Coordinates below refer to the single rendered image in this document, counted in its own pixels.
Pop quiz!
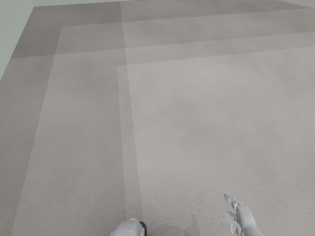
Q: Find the left robot thigh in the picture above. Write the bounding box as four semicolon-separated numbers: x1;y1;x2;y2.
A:
110;220;145;236

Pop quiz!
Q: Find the left robot shin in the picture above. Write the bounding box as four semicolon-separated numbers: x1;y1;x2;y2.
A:
129;218;141;225

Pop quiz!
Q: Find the right robot forearm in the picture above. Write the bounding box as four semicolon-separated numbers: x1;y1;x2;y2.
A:
240;226;264;236

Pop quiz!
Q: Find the robot right hand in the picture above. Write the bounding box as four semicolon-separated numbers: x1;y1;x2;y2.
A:
221;194;258;236

